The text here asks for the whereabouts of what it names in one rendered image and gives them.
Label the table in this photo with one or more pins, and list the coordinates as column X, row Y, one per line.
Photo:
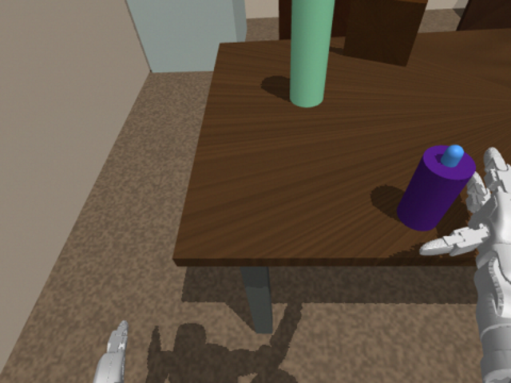
column 278, row 185

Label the left robot hand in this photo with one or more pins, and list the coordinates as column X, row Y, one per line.
column 111, row 366

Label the right robot hand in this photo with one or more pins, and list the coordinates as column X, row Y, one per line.
column 491, row 219

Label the right robot arm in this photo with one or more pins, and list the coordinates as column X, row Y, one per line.
column 493, row 311

